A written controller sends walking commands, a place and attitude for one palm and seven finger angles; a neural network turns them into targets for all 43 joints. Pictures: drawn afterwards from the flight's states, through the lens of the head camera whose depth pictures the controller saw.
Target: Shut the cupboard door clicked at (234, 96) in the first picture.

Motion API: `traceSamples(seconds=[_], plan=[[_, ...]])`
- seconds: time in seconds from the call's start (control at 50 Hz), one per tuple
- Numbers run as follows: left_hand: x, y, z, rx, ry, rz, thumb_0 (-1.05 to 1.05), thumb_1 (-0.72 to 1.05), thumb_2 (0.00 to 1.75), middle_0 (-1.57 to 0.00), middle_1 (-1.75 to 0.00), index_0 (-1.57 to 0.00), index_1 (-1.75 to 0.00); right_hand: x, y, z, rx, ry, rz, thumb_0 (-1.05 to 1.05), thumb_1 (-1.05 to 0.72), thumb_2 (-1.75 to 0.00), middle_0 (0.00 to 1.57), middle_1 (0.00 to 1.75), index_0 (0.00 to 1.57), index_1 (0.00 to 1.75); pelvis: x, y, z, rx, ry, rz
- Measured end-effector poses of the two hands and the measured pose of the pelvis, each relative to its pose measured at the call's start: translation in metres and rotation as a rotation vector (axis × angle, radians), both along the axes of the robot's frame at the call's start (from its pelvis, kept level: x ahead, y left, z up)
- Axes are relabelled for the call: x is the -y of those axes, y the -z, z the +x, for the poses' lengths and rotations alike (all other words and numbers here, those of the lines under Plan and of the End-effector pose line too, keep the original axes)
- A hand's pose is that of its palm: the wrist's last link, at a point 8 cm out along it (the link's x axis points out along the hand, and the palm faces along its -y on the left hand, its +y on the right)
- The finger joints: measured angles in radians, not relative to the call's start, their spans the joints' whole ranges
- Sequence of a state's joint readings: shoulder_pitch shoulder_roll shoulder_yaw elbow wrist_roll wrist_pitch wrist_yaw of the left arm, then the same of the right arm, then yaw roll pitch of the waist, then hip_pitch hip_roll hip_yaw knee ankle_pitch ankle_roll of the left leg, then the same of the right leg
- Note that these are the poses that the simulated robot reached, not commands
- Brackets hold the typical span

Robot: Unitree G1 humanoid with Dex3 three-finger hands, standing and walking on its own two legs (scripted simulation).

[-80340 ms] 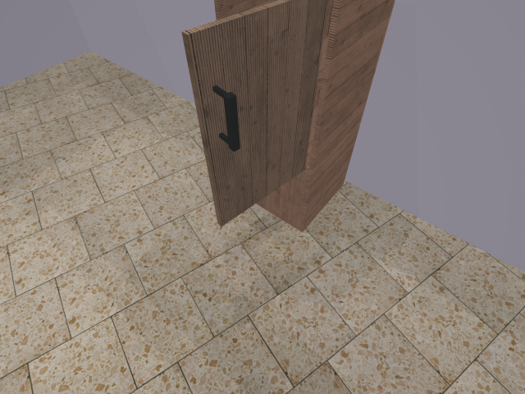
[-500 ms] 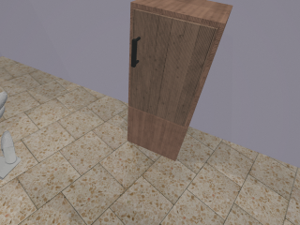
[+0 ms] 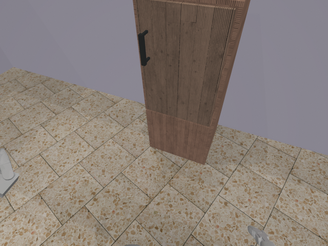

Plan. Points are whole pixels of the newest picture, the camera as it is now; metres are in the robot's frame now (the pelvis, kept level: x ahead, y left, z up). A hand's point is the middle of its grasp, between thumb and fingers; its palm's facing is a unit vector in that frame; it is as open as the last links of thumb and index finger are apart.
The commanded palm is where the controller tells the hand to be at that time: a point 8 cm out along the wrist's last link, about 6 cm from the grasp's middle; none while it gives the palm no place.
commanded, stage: stop stepping back and stand still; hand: left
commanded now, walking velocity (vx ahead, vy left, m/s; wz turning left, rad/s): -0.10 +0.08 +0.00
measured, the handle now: (144, 48) +0.88 +0.15 +0.06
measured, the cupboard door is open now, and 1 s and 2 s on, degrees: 0 0 0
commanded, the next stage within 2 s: let the arm hang, fingers relaxed in 0.92 s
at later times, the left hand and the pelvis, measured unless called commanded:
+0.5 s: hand (18, 144) +0.26 +0.31 +0.17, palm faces +0.40 -0.78 -0.48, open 7.4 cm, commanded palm +0.20 +0.34 +0.18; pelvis +0.05 +0.05 +0.00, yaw -2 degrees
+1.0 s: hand (5, 153) +0.24 +0.33 +0.16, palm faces +0.39 -0.80 -0.45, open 7.4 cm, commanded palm none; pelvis +0.04 +0.07 +0.01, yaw -2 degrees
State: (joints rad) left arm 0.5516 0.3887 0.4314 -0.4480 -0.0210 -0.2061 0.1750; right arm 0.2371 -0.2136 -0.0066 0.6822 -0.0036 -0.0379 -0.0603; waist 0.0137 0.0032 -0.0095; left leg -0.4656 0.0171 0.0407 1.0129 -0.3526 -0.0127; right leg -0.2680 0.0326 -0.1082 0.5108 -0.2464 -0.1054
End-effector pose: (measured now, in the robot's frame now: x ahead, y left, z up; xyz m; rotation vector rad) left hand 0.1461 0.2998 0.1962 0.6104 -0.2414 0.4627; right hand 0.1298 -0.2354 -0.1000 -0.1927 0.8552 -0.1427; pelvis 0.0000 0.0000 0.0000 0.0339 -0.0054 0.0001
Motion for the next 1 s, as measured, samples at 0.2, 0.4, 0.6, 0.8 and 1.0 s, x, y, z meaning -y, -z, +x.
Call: traceSamples(seconds=[0.2,0.4,0.6,0.8,1.0], plan=[[-0.004,0.012,0.038,0.024,0.063,-0.065,0.01,0.89,0.89,-0.21,-0.3,-0.21,-0.3,0.015,-0.025,0.039,0.091,0.038,-0.095,0.01,-0.91,-0.9,0.2,0.3,0.2,0.3,-0.013,0.002,0.025,0.016,0.005,-0.038],[-0.029,0.003,0.064,0.013,0.102,-0.021,0.01,0.89,0.89,-0.21,-0.3,-0.22,-0.3,-0.033,-0.032,0.071,0.137,0.022,-0.031,0.01,-0.91,-0.9,0.2,0.3,0.2,0.3,-0.034,-0.001,0.045,-0.01,0.027,-0.045],[-0.05,0.017,0.075,-0.056,0.092,-0.077,0.01,0.89,0.89,-0.21,-0.3,-0.21,-0.3,-0.071,-0.023,0.069,0.087,0.006,0.014,0.01,-0.91,-0.9,0.2,0.3,0.21,0.3,-0.055,-0.003,0.054,-0.023,0.035,-0.047],[-0.06,0.013,0.071,-0.021,0.118,-0.075,0.01,0.89,0.89,-0.21,-0.3,-0.21,-0.3,-0.07,-0.03,0.057,0.082,0.019,-0.039,0.01,-0.91,-0.9,0.2,0.3,0.21,0.3,-0.066,-0.004,0.049,-0.023,0.031,-0.052],[-0.069,0.019,0.058,-0.044,0.094,-0.089,0.01,0.89,0.89,-0.21,-0.3,-0.21,-0.3,-0.067,-0.033,0.048,0.091,0.029,-0.053,0.01,-0.91,-0.9,0.2,0.3,0.21,0.3,-0.07,-0.005,0.04,-0.022,0.029,-0.057]])
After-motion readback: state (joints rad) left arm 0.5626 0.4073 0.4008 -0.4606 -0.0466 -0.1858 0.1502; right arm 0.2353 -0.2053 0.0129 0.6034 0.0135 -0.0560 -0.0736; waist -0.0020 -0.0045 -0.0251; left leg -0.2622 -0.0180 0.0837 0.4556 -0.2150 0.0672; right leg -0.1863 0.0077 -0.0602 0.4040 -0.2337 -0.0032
